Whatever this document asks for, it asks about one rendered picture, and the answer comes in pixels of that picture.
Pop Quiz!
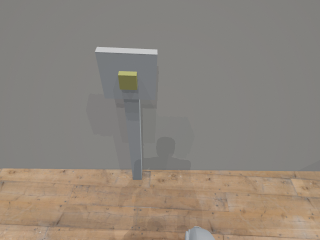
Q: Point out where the panel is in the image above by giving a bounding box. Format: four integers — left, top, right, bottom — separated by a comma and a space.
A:
95, 47, 158, 180

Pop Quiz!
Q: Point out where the button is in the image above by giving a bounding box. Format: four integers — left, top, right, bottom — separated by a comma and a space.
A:
118, 71, 138, 90

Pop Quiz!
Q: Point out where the robot right thigh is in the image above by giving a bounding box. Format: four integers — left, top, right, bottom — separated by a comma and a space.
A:
184, 227, 215, 240

